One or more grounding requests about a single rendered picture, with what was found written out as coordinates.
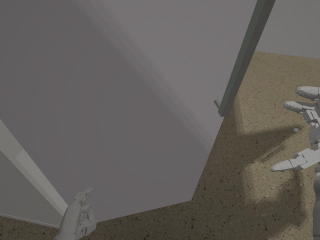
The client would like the handle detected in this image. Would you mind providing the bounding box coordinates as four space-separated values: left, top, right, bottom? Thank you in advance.
214 0 276 117

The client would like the robot left hand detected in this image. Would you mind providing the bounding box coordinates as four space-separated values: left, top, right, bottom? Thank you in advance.
58 187 97 240

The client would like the robot right hand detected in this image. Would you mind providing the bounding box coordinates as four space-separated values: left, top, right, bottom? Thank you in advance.
270 86 320 172

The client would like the fridge door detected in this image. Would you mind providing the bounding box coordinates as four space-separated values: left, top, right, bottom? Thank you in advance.
0 0 257 223

